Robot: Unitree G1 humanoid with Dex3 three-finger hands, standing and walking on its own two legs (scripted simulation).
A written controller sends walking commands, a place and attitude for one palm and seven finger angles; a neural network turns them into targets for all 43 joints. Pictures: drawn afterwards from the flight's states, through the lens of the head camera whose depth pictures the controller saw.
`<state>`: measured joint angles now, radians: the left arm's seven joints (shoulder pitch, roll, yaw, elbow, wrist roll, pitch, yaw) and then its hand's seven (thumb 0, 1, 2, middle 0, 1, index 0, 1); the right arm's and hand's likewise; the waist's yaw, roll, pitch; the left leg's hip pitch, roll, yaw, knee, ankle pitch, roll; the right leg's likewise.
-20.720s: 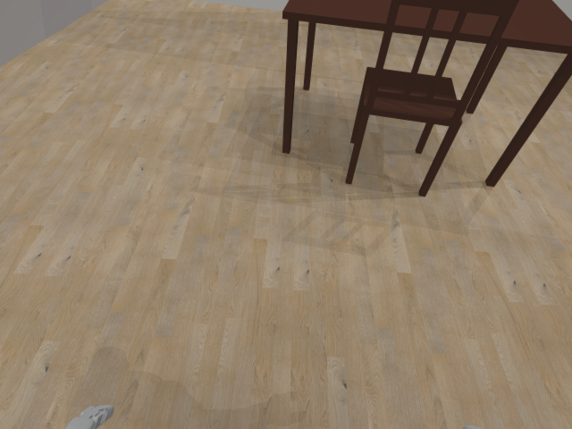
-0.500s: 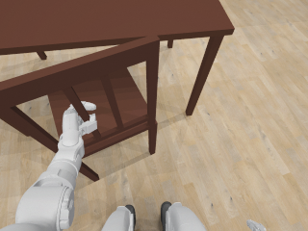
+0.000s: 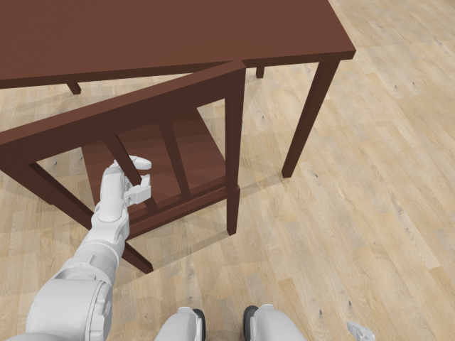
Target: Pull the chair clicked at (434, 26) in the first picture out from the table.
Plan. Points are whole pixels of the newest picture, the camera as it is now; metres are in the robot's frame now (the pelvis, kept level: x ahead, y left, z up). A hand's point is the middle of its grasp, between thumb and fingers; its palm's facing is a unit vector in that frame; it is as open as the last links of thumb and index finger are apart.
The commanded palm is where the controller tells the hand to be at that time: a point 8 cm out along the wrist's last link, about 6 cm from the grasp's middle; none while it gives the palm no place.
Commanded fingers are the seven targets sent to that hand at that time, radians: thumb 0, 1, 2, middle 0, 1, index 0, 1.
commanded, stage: step backward, pulling the chair out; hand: left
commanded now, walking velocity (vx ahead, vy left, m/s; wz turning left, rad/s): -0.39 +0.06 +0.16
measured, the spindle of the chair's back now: (135, 179) +0.43 +0.19 -0.05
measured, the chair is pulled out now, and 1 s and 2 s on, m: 0.15 0.15 0.19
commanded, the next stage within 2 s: stop walking, hand still on the chair in 1.18 s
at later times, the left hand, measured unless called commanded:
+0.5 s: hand (144, 188) +0.40 +0.16 -0.05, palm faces +0.10 -0.97 -0.24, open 5.2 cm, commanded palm +0.40 +0.21 -0.04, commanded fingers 0.00 0.90 0.90 -0.50 -1.45 -0.50 -1.45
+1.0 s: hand (144, 188) +0.40 +0.16 -0.05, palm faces +0.11 -0.96 -0.24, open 5.2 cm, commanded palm +0.39 +0.21 -0.04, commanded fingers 0.00 0.90 0.90 -0.50 -1.45 -0.50 -1.45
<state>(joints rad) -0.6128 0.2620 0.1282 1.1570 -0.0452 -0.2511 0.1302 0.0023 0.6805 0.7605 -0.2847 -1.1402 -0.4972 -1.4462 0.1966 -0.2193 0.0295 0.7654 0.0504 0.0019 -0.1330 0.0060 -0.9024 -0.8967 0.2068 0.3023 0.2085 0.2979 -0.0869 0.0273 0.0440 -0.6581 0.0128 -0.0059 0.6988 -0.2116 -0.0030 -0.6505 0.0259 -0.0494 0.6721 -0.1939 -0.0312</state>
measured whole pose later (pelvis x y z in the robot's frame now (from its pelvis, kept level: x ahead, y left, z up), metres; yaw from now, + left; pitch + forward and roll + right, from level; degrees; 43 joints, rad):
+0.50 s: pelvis +0.00 +0.00 +0.00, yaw +1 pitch +9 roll -1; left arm -0.62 0.28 0.10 1.15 -0.04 -0.23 0.14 0.00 0.68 0.75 -0.26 -1.16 -0.50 -1.45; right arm 0.21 -0.27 0.01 0.76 0.06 0.00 -0.14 0.01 -0.90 -0.90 0.20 0.30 0.21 0.30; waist -0.10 0.00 0.05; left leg -0.64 0.01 -0.02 0.67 -0.19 -0.01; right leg -0.62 0.02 -0.06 0.64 -0.18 -0.03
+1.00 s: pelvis -0.01 +0.00 +0.00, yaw +1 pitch +9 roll -1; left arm -0.64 0.28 0.12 1.16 -0.04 -0.22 0.14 0.00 0.67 0.76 -0.27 -1.16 -0.50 -1.45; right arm 0.21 -0.27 0.01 0.76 0.06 -0.01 -0.13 0.01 -0.90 -0.90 0.21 0.30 0.21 0.30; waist -0.11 0.01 0.06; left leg -0.64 0.01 -0.03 0.67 -0.19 -0.01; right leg -0.63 0.02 -0.07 0.64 -0.18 -0.04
